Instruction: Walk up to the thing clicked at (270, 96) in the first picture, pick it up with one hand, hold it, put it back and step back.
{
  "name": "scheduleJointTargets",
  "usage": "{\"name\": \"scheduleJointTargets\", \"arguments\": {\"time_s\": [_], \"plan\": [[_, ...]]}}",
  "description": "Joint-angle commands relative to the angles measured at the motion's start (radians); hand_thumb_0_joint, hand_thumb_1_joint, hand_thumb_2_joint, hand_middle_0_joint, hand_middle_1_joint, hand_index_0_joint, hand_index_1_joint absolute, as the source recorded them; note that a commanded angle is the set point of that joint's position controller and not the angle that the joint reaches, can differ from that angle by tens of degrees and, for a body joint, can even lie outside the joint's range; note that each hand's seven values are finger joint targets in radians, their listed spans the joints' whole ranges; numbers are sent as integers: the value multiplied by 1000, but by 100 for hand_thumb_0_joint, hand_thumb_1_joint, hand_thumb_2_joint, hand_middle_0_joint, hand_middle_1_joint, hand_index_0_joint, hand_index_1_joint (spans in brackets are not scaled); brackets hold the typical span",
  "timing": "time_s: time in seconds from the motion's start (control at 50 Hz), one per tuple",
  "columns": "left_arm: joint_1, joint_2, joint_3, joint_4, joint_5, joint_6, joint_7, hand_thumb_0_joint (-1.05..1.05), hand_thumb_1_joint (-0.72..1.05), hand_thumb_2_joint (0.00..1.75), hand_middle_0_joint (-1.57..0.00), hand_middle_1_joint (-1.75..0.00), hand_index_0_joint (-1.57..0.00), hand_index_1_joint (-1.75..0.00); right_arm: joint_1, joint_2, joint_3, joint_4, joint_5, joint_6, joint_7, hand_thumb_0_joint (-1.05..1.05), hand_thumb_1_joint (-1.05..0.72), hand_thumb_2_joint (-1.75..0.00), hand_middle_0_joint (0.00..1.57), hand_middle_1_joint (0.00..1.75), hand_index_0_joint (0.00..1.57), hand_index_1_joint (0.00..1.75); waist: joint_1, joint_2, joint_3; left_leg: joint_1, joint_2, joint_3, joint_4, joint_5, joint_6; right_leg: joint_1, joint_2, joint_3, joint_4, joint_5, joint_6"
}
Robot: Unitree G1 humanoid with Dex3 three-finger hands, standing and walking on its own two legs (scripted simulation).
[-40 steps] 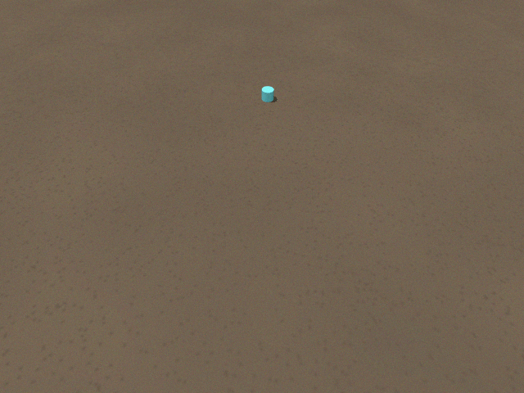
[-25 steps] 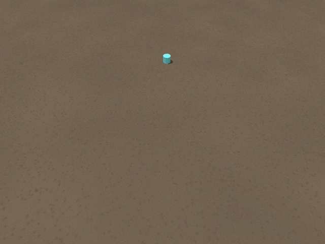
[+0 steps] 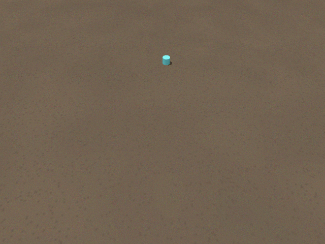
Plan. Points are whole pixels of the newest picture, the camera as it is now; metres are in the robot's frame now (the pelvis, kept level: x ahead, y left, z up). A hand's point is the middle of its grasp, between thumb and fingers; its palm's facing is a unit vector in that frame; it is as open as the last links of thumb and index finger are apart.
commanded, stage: stand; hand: left
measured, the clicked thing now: (166, 60) +1.98 -0.03 -0.75
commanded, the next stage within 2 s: walk up in 0.32 s
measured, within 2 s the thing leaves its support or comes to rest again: neither
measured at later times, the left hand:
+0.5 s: hand out of the picture +0.10 +0.26 -0.14, palm faces -0.08 -0.93 -0.36, open 7.4 cm
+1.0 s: hand (114, 205) +0.25 +0.15 -0.15, palm faces -0.05 -0.93 -0.36, open 7.4 cm
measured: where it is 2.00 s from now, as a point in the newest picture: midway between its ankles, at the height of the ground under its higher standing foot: (187, 155)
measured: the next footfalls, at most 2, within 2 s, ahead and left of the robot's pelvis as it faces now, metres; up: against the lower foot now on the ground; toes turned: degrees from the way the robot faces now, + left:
right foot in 0.64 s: +0.18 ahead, -0.23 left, +0.00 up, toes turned -10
left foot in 1.12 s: +0.49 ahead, +0.01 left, +0.00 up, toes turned +1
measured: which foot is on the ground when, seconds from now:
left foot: down 0.00-0.66, up 0.68-1.00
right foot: down 0.00-0.36, up 0.38-0.62, down 0.64-1.00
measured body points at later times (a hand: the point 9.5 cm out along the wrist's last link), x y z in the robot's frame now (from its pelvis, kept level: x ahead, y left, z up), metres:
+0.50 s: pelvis +0.02 -0.02 +0.00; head +0.03 -0.02 +0.45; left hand +0.11 +0.31 -0.11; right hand +0.07 -0.34 -0.12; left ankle +0.00 +0.12 -0.75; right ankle +0.03 -0.15 -0.71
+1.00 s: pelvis +0.23 -0.12 -0.01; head +0.24 -0.13 +0.44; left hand +0.25 +0.20 -0.12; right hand +0.32 -0.45 -0.12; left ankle +0.39 +0.02 -0.70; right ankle +0.14 -0.22 -0.75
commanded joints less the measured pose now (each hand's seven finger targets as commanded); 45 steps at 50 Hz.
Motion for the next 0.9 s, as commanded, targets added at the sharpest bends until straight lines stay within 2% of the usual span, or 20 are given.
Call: {"name": "scheduleJointTargets", "arguments": {"time_s": [0.0,0.28,0.3,0.32,0.34,0.36,0.38,0.4,0.46,0.56,0.6,0.62,0.64,0.66,0.68,0.7,0.72,0.76,0.78,0.88], "plan": [[-38,212,41,-56,2,-19,16,0,90,90,-20,-30,-20,-30,-40,-204,-33,-62,-4,-20,-9,0,-90,-90,20,30,20,30,1,-9,-42,-19,122,-98,-64,86,31,-17,-121,97,-67,85,-25],[-33,217,44,-55,2,-19,16,0,90,90,-20,-30,-20,-30,-40,-203,-34,-62,-4,-20,-9,0,-90,-90,20,30,20,30,3,-10,-63,-11,120,-96,-59,100,31,-5,-126,100,-60,99,-28],[26,335,122,-134,26,-30,-24,0,90,90,-20,-30,-20,-30,42,-339,-119,-123,-32,-47,16,0,-90,-90,20,30,20,30,-11,-12,-193,37,126,-128,27,-484,106,-76,-79,123,42,-419,-61],[-57,313,119,-147,33,-28,-40,0,90,90,-20,-30,-20,-30,59,-349,-133,-105,-40,-52,28,0,-90,-90,20,30,20,30,-42,42,-86,27,154,-184,-21,-628,129,-275,-65,100,138,-492,-57],[-116,277,116,-172,31,-23,-51,0,90,90,-20,-30,-20,-30,87,-362,-144,-106,-43,-52,32,0,-90,-90,20,30,20,30,-69,128,-10,56,234,-288,-124,-725,165,-447,-26,31,293,-424,-32],[-155,262,114,-200,37,-22,-60,0,90,90,-20,-30,-20,-30,98,-383,-160,-120,-38,-57,33,0,-90,-90,20,30,20,30,-92,188,47,57,387,-429,-225,-726,237,-566,-32,3,484,-301,-19],[-153,267,113,-220,35,-31,-62,0,90,90,-20,-30,-20,-30,99,-384,-165,-138,-41,-69,31,0,-90,-90,20,30,20,30,-87,125,66,97,439,-478,-239,-620,270,-643,-78,84,499,-270,-19],[-137,273,114,-220,28,-39,-66,0,90,90,-20,-30,-20,-30,65,-381,-168,-153,-36,-78,30,0,-90,-90,20,30,20,30,-57,98,59,120,465,-482,-244,-554,270,-619,-129,134,497,-265,-24],[-49,284,120,-205,24,-40,-94,0,90,90,-20,-30,-20,-30,25,-350,-162,-186,-43,-81,38,0,-90,-90,20,30,20,30,-22,110,-25,128,322,-267,-225,-507,215,-543,-102,47,473,-243,-1],[46,274,135,-198,22,-33,-107,0,90,90,-20,-30,-20,-30,-69,-353,-164,-222,-45,-71,58,0,-90,-90,20,30,20,30,38,173,-32,-120,226,-48,-131,-430,158,-182,-86,-47,272,-110,9],[152,285,146,-157,24,-39,-95,0,90,90,-20,-30,-20,-30,-100,-335,-155,-230,-43,-59,58,0,-90,-90,20,30,20,30,96,83,-31,-262,180,27,22,-505,138,9,-49,-113,197,5,10],[262,317,160,-115,26,-47,-81,0,90,90,-20,-30,-20,-30,-88,-296,-142,-233,-46,-53,57,0,-90,-90,20,30,20,30,138,-48,-69,-364,138,68,230,-498,116,178,-23,-112,190,-35,3],[372,379,184,-87,35,-58,-62,0,90,90,-20,-30,-20,-30,-60,-218,-114,-240,-50,-51,59,0,-90,-90,20,30,20,30,190,-294,-103,-553,32,154,564,-505,91,342,-52,-13,111,-219,-19],[412,447,199,-113,43,-68,-45,0,90,90,-20,-30,-20,-30,-53,-162,-87,-267,-34,-50,64,0,-90,-90,20,30,20,30,202,-411,-72,-712,-36,56,829,-463,49,289,-257,400,-68,-594,-73],[292,472,184,-159,29,-71,-46,0,90,90,-20,-30,-20,-30,-51,-244,-110,-273,-22,-44,60,0,-90,-90,20,30,20,30,139,-263,-6,-653,1,-53,879,-346,33,75,-420,697,-288,-838,-158],[191,510,186,-202,20,-75,-49,0,90,90,-20,-30,-20,-30,-61,-312,-127,-263,-24,-51,60,0,-90,-90,20,30,20,30,105,-209,93,-634,65,-84,876,-301,33,-42,-450,752,-323,-843,-228],[140,469,174,-214,11,-82,-46,0,90,90,-20,-30,-20,-30,-60,-333,-130,-240,-14,-58,65,0,-90,-90,20,30,20,30,74,-147,126,-633,98,-107,872,-237,37,-74,-415,650,-299,-715,-226],[80,394,152,-224,-2,-97,-37,0,90,90,-20,-30,-20,-30,46,-313,-125,-197,3,-59,76,0,-90,-90,20,30,20,30,7,-119,92,-529,121,-113,788,-127,41,-96,-306,370,-230,-484,-152],[86,378,146,-221,-4,-101,-36,0,90,90,-20,-30,-20,-30,77,-298,-123,-190,6,-56,83,0,-90,-90,20,30,20,30,-2,-124,77,-496,116,-99,742,-96,40,-97,-283,302,-223,-424,-149],[105,377,139,-245,-5,-123,-30,0,90,90,-20,-30,-20,-30,5,-286,-137,-247,-12,-36,112,0,-90,-90,20,30,20,30,7,-89,98,-523,122,-45,556,23,-13,-101,-260,166,-262,-369,-182]]}}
